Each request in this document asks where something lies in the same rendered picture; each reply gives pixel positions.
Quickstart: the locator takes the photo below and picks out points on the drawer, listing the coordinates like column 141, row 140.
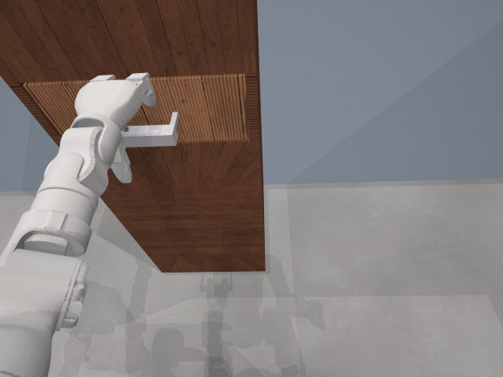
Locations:
column 210, row 107

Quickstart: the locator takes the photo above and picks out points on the robot left upper arm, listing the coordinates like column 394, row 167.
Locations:
column 40, row 293

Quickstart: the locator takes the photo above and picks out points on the cabinet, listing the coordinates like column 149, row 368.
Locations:
column 194, row 207

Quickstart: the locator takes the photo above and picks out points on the left robot forearm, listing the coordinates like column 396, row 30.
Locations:
column 59, row 219

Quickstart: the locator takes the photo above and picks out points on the robot left hand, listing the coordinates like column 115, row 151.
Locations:
column 119, row 101

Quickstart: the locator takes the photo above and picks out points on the handle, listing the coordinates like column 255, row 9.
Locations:
column 153, row 135

